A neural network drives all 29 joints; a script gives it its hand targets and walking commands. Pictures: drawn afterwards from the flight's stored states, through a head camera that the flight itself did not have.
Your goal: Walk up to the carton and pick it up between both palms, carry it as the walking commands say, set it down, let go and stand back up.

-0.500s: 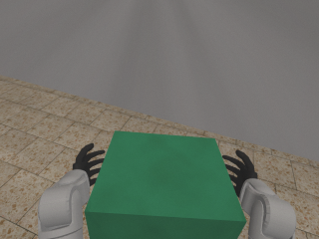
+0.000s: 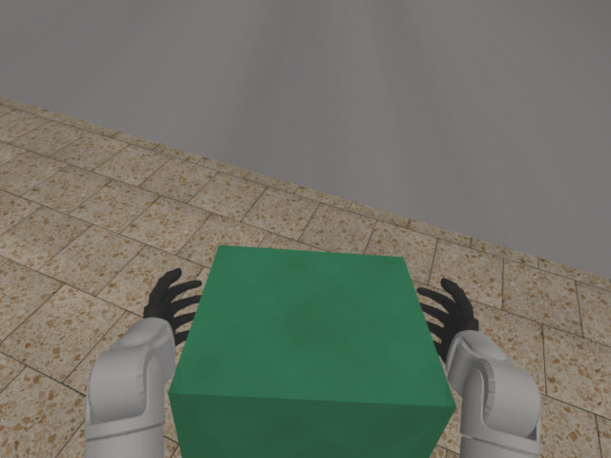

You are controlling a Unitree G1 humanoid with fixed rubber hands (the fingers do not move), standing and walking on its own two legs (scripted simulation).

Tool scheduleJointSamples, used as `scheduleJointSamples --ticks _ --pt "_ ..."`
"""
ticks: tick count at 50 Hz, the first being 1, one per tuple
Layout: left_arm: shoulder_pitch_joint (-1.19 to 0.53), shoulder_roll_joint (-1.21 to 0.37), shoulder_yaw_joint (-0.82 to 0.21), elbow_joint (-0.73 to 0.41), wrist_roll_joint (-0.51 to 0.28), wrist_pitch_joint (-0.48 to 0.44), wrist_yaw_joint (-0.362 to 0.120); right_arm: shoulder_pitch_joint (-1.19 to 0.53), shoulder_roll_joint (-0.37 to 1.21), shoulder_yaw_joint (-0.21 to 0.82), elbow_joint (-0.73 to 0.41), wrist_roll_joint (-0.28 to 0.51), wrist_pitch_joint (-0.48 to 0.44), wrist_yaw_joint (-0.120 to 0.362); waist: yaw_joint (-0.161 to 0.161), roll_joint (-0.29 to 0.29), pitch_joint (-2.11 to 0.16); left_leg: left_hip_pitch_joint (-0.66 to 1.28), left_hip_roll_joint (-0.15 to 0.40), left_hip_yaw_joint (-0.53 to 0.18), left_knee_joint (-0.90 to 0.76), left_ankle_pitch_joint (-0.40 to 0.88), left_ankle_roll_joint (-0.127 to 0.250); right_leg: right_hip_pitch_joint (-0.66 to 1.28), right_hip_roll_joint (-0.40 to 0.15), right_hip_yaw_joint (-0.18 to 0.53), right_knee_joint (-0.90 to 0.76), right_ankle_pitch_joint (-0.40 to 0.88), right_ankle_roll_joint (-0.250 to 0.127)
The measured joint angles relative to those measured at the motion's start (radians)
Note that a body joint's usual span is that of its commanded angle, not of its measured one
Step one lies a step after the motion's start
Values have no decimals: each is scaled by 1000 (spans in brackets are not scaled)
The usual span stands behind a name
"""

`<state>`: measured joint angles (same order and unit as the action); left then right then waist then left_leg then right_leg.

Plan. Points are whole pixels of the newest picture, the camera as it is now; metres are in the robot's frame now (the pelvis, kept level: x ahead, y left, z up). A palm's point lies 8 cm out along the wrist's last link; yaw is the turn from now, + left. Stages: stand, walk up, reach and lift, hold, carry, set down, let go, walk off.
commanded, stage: carry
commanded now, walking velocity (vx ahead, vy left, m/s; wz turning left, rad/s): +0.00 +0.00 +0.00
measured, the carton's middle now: (305, 373) +0.24 +0.01 -0.03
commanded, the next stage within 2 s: none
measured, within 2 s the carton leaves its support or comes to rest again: neither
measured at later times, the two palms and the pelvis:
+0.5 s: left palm (130, 327) +0.25 +0.23 +0.06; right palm (424, 336) +0.25 -0.13 +0.07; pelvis +0.00 +0.04 +0.00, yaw +0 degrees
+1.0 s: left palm (123, 326) +0.26 +0.24 +0.05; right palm (410, 344) +0.25 -0.12 +0.05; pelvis +0.00 +0.06 +0.00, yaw -1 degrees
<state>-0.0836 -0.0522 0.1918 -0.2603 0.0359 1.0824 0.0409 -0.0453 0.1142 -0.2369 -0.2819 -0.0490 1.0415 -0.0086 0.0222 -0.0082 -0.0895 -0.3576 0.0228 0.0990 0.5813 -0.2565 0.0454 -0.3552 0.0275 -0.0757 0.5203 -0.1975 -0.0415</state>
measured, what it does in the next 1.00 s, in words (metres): shifts its weight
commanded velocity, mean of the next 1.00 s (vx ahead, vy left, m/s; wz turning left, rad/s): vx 0.00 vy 0.00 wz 0.00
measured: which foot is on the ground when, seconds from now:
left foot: down 0.00-1.00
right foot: down 0.00-1.00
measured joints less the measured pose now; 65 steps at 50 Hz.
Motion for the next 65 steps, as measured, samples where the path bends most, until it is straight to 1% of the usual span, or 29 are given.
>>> scheduleJointSamples --ticks 4,8,13,17,21,27,31,35,39,42,46,49,51,54,58,62,65 --pt "-17 -12 12 22 0 -34 -9 -3 5 -12 5 -4 -31 7 -4 2 17 -12 -14 9 -5 5 14 -18 -14 7 8 1 14" --pt "4 -9 -7 -23 -7 -37 -9 22 -2 1 -47 7 -29 5 -12 13 33 -20 -26 17 -1 1 28 -32 -28 15 24 -7 27" --pt "14 -18 0 10 6 -71 -18 12 -10 6 -18 -2 -39 6 -15 30 21 -18 -36 28 3 -6 42 -35 -39 25 35 -14 42" --pt "35 -22 -1 -21 4 -72 -17 28 -10 12 -33 7 -45 6 -13 33 12 -13 -45 29 1 -9 50 -30 -48 25 37 -19 51" --pt "23 -22 11 27 13 -83 -24 18 -9 16 20 -11 -63 9 -7 27 -7 -4 -50 31 0 -11 57 -21 -53 26 35 -20 57" --pt "35 -8 -3 32 14 -89 -24 18 -12 27 28 -18 -62 12 -1 3 -25 5 -60 36 -4 -11 66 -16 -65 30 41 -25 67" --pt "40 -1 -7 30 14 -75 -23 27 -5 27 31 -21 -57 12 2 -8 -33 9 -66 43 -25 -1 72 -16 -71 35 26 -15 73" --pt "26 4 -6 74 17 -86 -24 15 -2 19 67 -31 -64 11 4 -9 -33 12 -71 49 -47 11 78 -14 -75 38 6 -2 78" --pt "11 3 -8 78 17 -106 -24 9 -5 15 63 -29 -85 13 1 -7 -10 11 -75 50 -49 15 84 -12 -80 37 1 4 85" --pt "-7 1 -3 112 28 -128 -27 -5 -1 5 101 -41 -114 20 -2 -7 1 17 -80 55 -56 20 89 -12 -86 41 4 4 84" --pt "8 -4 -9 84 23 -134 -27 17 4 1 71 -29 -124 21 -5 -1 12 22 -87 63 -70 27 94 -14 -93 46 4 4 82" --pt "10 -13 -4 92 29 -150 -31 17 7 0 73 -36 -133 19 -6 7 13 25 -85 68 -72 27 96 -9 -92 48 -5 11 93" --pt "7 -15 -2 118 37 -167 -34 10 3 0 97 -45 -144 22 -7 9 10 30 -85 71 -76 27 97 -7 -93 51 -6 12 93" --pt "9 -11 -4 136 44 -182 -37 5 -1 6 119 -48 -154 21 -11 3 5 40 -90 73 -88 32 96 -3 -97 51 -2 5 79" --pt "4 -3 -6 193 61 -215 -42 -7 3 0 185 -67 -190 27 -8 -9 -12 56 -93 77 -108 38 91 2 -99 53 0 -1 66" --pt "-4 7 -15 224 70 -233 -43 -15 -1 1 216 -71 -209 32 -7 -6 -11 62 -88 76 -107 36 86 10 -97 49 -3 -1 74" --pt "0 3 -13 221 61 -237 -40 -10 -6 4 206 -63 -206 28 -4 -1 -9 62 -84 75 -107 34 81 10 -93 48 -5 -1 77"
